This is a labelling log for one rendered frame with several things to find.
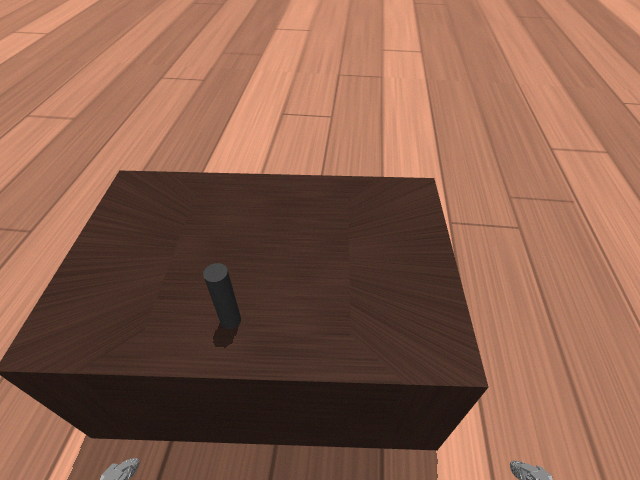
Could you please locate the can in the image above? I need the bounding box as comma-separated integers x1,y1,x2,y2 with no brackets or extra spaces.
203,263,241,329

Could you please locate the left robot hand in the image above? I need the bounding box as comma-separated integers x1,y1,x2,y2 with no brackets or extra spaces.
100,458,139,480

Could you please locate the right robot hand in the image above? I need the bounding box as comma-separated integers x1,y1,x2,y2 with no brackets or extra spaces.
510,461,553,480

